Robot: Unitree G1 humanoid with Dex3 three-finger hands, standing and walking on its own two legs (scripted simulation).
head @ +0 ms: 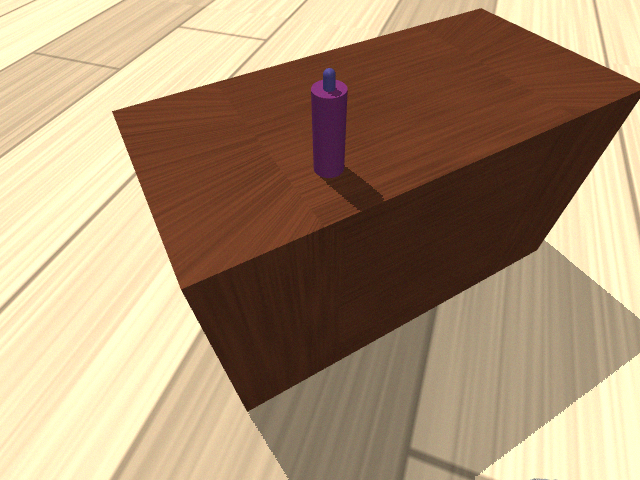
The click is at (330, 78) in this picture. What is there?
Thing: necked bottle
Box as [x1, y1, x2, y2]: [311, 68, 347, 177]
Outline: 327,68 323,72 323,79 315,82 311,87 313,163 314,171 317,174 324,177 333,177 340,174 343,170 347,88 344,83 335,79 334,71 331,68
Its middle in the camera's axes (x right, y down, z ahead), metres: +0.02 -0.22 +0.75
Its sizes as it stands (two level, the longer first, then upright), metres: 0.066 0.066 0.220
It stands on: a support 0.70 m high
